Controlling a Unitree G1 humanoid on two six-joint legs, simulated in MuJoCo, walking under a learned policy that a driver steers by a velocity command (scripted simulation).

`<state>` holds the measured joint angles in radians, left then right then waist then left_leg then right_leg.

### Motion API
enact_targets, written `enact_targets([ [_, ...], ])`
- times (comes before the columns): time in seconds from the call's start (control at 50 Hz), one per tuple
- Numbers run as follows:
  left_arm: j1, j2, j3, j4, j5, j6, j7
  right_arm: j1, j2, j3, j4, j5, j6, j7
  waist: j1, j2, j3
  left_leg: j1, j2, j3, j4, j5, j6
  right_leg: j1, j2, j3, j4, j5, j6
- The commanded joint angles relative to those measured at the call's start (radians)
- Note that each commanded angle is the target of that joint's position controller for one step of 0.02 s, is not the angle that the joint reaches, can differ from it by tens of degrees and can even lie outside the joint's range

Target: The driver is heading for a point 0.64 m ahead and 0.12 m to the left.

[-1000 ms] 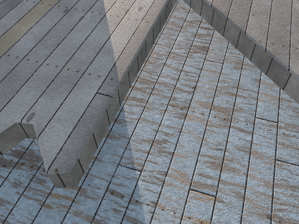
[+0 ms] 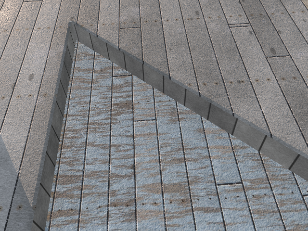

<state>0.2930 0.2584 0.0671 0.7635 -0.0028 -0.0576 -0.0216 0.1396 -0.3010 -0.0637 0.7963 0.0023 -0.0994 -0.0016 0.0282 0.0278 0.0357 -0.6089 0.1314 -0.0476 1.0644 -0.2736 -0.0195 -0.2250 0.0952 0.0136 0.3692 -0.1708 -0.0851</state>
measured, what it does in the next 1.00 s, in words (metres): walks ahead: left foot, then right foot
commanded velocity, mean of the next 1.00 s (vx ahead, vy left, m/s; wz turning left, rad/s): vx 0.44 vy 0.00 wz -0.05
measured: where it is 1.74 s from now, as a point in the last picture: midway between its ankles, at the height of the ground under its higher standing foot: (163, 199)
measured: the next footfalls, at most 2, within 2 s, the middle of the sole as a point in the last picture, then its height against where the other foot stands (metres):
left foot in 0.30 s outside the picture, level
right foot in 0.82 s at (189, 190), level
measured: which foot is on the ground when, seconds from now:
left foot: up 0.00-0.28, down 0.30-0.82, up 0.84-1.00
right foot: down 0.00-0.32, up 0.34-0.80, down 0.82-1.00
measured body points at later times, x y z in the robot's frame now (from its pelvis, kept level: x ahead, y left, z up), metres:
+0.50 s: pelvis +0.29 +0.08 +0.00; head +0.31 +0.09 +0.45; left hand +0.41 +0.35 -0.12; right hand +0.36 -0.20 -0.12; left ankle +0.32 +0.16 -0.74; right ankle +0.28 -0.08 -0.67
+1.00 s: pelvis +0.53 +0.02 -0.01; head +0.58 +0.00 +0.44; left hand +0.66 +0.26 -0.12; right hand +0.58 -0.25 -0.15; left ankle +0.47 +0.15 -0.68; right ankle +0.61 -0.08 -0.74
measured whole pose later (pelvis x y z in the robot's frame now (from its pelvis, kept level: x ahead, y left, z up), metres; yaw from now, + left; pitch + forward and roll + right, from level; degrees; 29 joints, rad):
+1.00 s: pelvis +0.53 +0.02 -0.01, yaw -1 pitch +1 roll +0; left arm 0.17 0.22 0.01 0.82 0.02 -0.07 0.00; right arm 0.25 -0.28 -0.04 0.92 -0.02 -0.01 0.00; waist -0.02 0.03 0.08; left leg -0.35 -0.01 -0.05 0.97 -0.48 0.00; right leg -0.34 0.00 -0.05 0.42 -0.10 -0.04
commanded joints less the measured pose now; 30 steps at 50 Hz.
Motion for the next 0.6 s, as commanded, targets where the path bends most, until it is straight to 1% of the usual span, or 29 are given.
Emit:
enact_targets([
  [0.02,-0.010,0.156,0.037,-0.056,-0.003,-0.024,0.019,0.003,-0.054,-0.011,-0.049,-0.010,0.008,-0.003,-0.022,-0.071,-0.051,-0.039,0.010,0.013,-0.148,0.159,-0.027,0.040,-0.253,0.174,-0.180,0.359,-0.179],
  [0.06,0.010,0.161,0.036,-0.043,-0.006,-0.022,0.024,-0.058,-0.044,-0.005,-0.063,-0.006,0.004,0.002,0.004,-0.082,-0.039,-0.019,-0.009,0.018,-0.300,0.294,-0.026,0.044,-0.231,0.134,-0.188,0.305,-0.147],
  [0.1,0.035,0.167,0.036,-0.027,-0.009,-0.022,0.026,-0.119,-0.034,0.002,-0.076,0.002,-0.002,0.011,0.032,-0.092,-0.023,0.009,-0.035,0.033,-0.418,0.389,-0.021,0.056,-0.230,0.122,-0.197,0.217,-0.131],
  [0.14,0.067,0.170,0.036,-0.005,-0.012,-0.021,0.026,-0.168,-0.039,0.003,-0.090,0.009,-0.007,0.020,0.054,-0.101,0.003,0.009,-0.050,0.031,-0.480,0.415,-0.011,0.092,-0.257,0.141,-0.195,0.163,-0.130],
  [0.18,0.089,0.169,0.037,0.015,-0.015,-0.016,0.027,-0.199,-0.053,0.001,-0.107,0.010,-0.013,0.030,0.061,-0.103,0.020,-0.023,-0.058,0.024,-0.527,0.375,0.011,0.172,-0.291,0.162,-0.163,0.180,-0.125],
  [0.22,0.095,0.178,0.041,0.030,-0.016,-0.008,0.032,-0.191,-0.067,-0.003,-0.114,0.007,-0.019,0.039,0.043,-0.112,0.021,-0.022,-0.066,0.019,-0.563,0.303,0.040,0.243,-0.327,0.181,-0.123,0.242,-0.108],
  [0.24,0.090,0.183,0.043,0.034,-0.015,-0.004,0.035,-0.168,-0.077,-0.006,-0.109,0.007,-0.021,0.041,0.028,-0.123,0.012,0.009,-0.075,0.026,-0.571,0.263,0.055,0.267,-0.333,0.183,-0.096,0.305,-0.097],
  [0.26,0.074,0.193,0.046,0.032,-0.013,0.001,0.036,-0.117,-0.095,-0.015,-0.097,0.005,-0.023,0.042,-0.001,-0.133,-0.018,0.081,-0.098,0.047,-0.578,0.225,0.072,0.281,-0.324,0.173,-0.037,0.443,-0.083],
  [0.28,0.058,0.189,0.043,0.029,-0.011,0.007,0.036,-0.011,-0.122,-0.031,-0.066,0.002,-0.024,0.038,-0.060,-0.125,-0.086,0.231,-0.131,0.081,-0.600,0.232,0.098,0.272,-0.283,0.140,0.088,0.599,-0.063],
  [0.3,0.057,0.158,0.028,0.017,-0.004,0.009,0.037,0.142,-0.167,-0.048,-0.029,-0.008,-0.023,0.032,-0.124,-0.096,-0.211,0.489,-0.072,0.029,-0.557,0.274,0.143,0.165,-0.229,0.098,0.297,0.549,-0.032],
  [0.32,0.178,0.075,0.002,0.000,0.004,-0.005,0.033,0.269,-0.257,-0.070,-0.011,-0.021,-0.020,0.029,-0.108,0.105,-0.378,0.893,0.170,-0.348,-0.548,0.198,0.288,-0.194,-0.095,0.044,0.679,0.185,0.038],
  [0.34,0.192,0.065,-0.006,0.012,-0.011,-0.022,0.029,0.324,-0.208,-0.059,0.019,0.003,-0.012,0.035,-0.123,0.270,-0.445,1.008,0.261,-0.691,-0.728,-0.025,0.361,-0.417,-0.006,0.100,0.884,-0.400,0.063],
  [0.36,0.105,0.156,0.014,-0.006,-0.032,-0.035,0.023,0.267,-0.150,-0.038,0.008,0.018,-0.010,0.035,-0.136,0.162,-0.294,0.910,0.235,-0.621,-0.766,-0.189,0.308,-0.531,-0.075,0.145,0.968,-0.373,0.048],
  [0.38,0.014,0.164,0.014,-0.034,-0.038,-0.041,0.021,0.190,-0.123,-0.028,-0.009,0.010,-0.004,0.029,-0.121,0.085,-0.178,0.763,0.201,-0.491,-0.788,-0.179,0.269,-0.549,-0.129,0.103,0.947,-0.282,0.038],
  [0.4,-0.034,0.157,0.014,-0.045,-0.023,-0.041,0.023,0.127,-0.104,-0.019,-0.017,-0.004,-0.001,0.029,-0.092,0.025,-0.085,0.607,0.164,-0.392,-0.824,-0.084,0.257,-0.522,-0.169,0.075,0.879,-0.207,0.040],
  [0.42,-0.031,0.153,0.021,-0.045,-0.011,-0.035,0.025,0.091,-0.083,-0.011,-0.023,-0.015,-0.005,0.029,-0.058,0.044,-0.059,0.513,0.136,-0.333,-0.847,0.008,0.249,-0.464,-0.204,0.080,0.812,-0.157,0.043],
  [0.44,-0.006,0.136,0.020,-0.037,-0.008,-0.027,0.026,0.076,-0.078,-0.008,-0.023,-0.018,-0.008,0.031,-0.036,0.058,-0.054,0.466,0.114,-0.288,-0.866,0.087,0.249,-0.414,-0.217,0.077,0.779,-0.135,0.050],
  [0.46,0.017,0.116,0.017,-0.028,-0.006,-0.018,0.028,0.075,-0.078,-0.008,-0.018,-0.015,-0.010,0.031,-0.024,0.057,-0.057,0.434,0.097,-0.249,-0.895,0.102,0.253,-0.390,-0.224,0.069,0.751,-0.120,0.056],
  [0.48,0.021,0.101,0.014,-0.029,-0.009,-0.012,0.030,0.076,-0.095,-0.011,-0.011,-0.011,-0.014,0.029,-0.016,0.073,-0.048,0.409,0.100,-0.220,-0.911,0.153,0.266,-0.386,-0.230,0.061,0.718,-0.107,0.068],
  [0.5,-0.001,0.098,0.012,-0.037,-0.006,-0.010,0.033,0.082,-0.105,-0.014,-0.005,-0.007,-0.016,0.026,-0.017,0.066,-0.034,0.407,0.096,-0.186,-0.925,0.212,0.271,-0.410,-0.236,0.055,0.674,-0.073,0.081],
  [0.52,-0.036,0.103,0.014,-0.043,0.003,-0.010,0.035,0.106,-0.098,-0.012,0.004,-0.003,-0.017,0.023,-0.030,0.042,-0.023,0.421,0.075,-0.138,-0.924,0.311,0.260,-0.433,-0.234,0.047,0.633,-0.029,0.088],
  [0.54,-0.059,0.086,0.009,-0.055,0.000,-0.012,0.033,0.110,-0.128,-0.020,0.012,-0.005,-0.012,0.018,-0.025,0.052,-0.031,0.438,0.080,-0.124,-0.930,0.308,0.258,-0.450,-0.234,0.041,0.564,0.036,0.096],
  [0.56,-0.082,0.092,0.012,-0.054,0.003,-0.011,0.034,0.119,-0.118,-0.018,0.014,-0.004,-0.008,0.014,-0.036,0.019,-0.037,0.467,0.059,-0.098,-0.937,0.309,0.242,-0.466,-0.232,0.039,0.531,0.106,0.098],
  [0.58,-0.110,0.072,0.003,-0.065,-0.003,-0.015,0.029,0.125,-0.138,-0.021,0.019,-0.003,-0.005,0.011,-0.042,0.049,-0.026,0.451,0.068,-0.077,-0.938,0.339,0.244,-0.447,-0.233,0.036,0.451,0.154,0.102],
  [0.6,-0.144,0.068,-0.001,-0.070,-0.003,-0.018,0.024,0.134,-0.128,-0.018,0.022,0.003,-0.003,0.009,-0.057,0.033,-0.010,0.450,0.043,-0.038,-0.938,0.367,0.231,-0.427,-0.223,0.021,0.385,0.193,0.104],
])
